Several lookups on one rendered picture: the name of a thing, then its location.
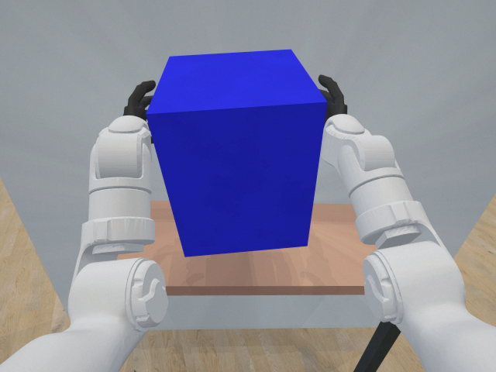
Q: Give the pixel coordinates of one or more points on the left robot upper arm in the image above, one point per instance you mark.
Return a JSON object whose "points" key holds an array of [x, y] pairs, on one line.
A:
{"points": [[112, 305]]}

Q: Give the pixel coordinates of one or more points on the left robot forearm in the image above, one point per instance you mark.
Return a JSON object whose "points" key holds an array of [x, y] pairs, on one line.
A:
{"points": [[119, 194]]}

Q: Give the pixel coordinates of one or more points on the carton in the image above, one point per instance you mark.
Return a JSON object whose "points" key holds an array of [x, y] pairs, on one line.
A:
{"points": [[238, 138]]}

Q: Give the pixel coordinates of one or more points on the robot right hand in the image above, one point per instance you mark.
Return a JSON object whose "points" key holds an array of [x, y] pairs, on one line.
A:
{"points": [[334, 98]]}

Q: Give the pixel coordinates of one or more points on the robot left hand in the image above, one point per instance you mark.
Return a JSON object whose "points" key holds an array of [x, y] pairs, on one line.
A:
{"points": [[137, 102]]}

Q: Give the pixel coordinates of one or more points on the right robot forearm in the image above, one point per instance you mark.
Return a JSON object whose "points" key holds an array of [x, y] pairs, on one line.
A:
{"points": [[387, 215]]}

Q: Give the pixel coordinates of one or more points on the right robot upper arm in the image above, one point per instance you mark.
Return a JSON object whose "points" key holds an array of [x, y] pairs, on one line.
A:
{"points": [[417, 288]]}

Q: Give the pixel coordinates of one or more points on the table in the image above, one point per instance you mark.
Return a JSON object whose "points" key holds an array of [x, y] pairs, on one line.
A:
{"points": [[331, 264]]}

